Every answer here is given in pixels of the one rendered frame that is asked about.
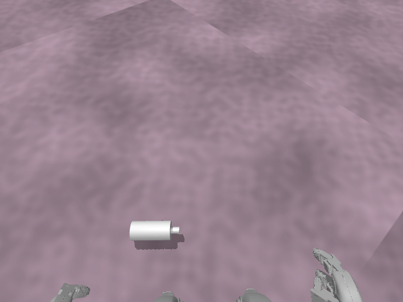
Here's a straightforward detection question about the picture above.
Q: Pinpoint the bottle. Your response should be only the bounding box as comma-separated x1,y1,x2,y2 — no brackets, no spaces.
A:
130,221,179,240

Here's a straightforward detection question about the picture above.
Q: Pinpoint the left robot hand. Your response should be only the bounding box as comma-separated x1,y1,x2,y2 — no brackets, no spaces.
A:
50,283,90,302

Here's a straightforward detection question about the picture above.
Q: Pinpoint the right robot hand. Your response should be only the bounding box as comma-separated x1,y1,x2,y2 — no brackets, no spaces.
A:
310,248,363,302

